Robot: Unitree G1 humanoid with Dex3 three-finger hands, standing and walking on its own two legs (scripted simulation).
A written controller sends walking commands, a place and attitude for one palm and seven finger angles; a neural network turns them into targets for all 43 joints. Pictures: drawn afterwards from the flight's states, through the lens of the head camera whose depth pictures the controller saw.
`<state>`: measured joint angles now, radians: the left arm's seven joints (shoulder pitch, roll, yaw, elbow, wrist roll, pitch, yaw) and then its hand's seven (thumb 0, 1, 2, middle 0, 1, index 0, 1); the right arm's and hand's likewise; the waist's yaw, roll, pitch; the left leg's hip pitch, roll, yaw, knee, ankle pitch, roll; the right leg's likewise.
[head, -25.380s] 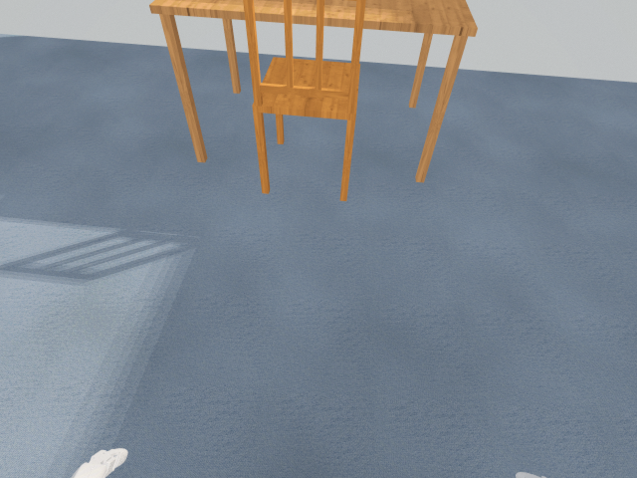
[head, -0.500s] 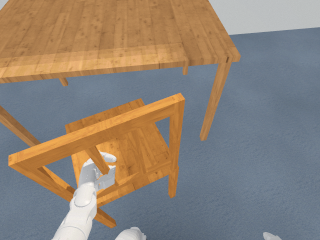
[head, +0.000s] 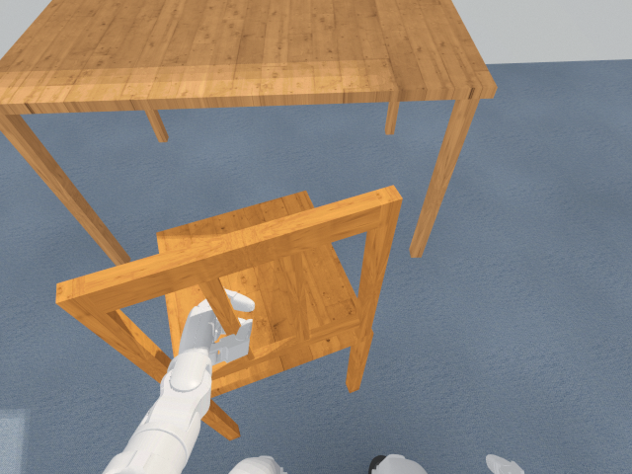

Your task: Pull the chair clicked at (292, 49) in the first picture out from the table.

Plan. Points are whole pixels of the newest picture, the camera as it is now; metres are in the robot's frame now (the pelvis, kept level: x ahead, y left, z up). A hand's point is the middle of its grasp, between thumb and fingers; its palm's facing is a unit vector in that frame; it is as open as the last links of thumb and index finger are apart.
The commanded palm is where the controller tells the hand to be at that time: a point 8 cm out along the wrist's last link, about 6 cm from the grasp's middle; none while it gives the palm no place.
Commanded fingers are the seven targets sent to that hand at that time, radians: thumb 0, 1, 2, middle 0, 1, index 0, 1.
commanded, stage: step backward, pulling the chair out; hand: left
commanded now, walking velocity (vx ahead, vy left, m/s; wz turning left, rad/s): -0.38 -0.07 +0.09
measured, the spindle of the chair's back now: (230, 324) +0.33 +0.14 -0.07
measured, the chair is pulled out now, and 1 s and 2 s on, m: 0.36 0.59 0.63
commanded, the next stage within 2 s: stop walking, hand still on the chair in 0.60 s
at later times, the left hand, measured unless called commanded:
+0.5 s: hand (232, 400) +0.22 +0.12 -0.06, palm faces +0.06 -0.97 -0.22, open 5.5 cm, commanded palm +0.19 +0.17 -0.07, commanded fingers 0.00 0.90 0.90 -0.50 -1.45 -0.50 -1.45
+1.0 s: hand out of the picture +0.07 +0.13 -0.06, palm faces -0.06 -0.98 -0.17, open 5.5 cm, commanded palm +0.06 +0.18 -0.06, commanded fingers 0.00 0.90 0.90 -0.50 -1.45 -0.50 -1.45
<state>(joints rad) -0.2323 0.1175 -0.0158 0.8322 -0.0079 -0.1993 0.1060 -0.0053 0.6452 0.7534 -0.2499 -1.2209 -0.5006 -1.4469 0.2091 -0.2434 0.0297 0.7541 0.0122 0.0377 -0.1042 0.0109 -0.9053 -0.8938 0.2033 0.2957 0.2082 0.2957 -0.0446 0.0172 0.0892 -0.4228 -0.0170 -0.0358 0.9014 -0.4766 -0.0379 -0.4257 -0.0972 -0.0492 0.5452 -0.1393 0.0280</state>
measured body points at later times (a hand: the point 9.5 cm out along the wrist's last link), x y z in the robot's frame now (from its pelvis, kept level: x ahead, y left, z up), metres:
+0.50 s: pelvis -0.11 -0.02 +0.01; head -0.01 -0.05 +0.45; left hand +0.21 +0.17 -0.05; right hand +0.00 -0.27 -0.14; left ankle -0.13 +0.14 -0.66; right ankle -0.05 -0.11 -0.73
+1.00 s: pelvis -0.20 +0.02 +0.00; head -0.16 +0.00 +0.45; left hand +0.07 +0.19 -0.05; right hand -0.09 -0.18 -0.14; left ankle -0.26 +0.17 -0.73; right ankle -0.18 -0.07 -0.73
